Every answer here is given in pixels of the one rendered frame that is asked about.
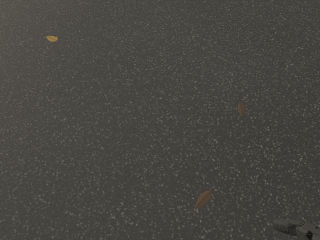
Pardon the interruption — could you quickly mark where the robot right hand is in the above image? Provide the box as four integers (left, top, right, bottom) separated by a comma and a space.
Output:
272, 219, 320, 240

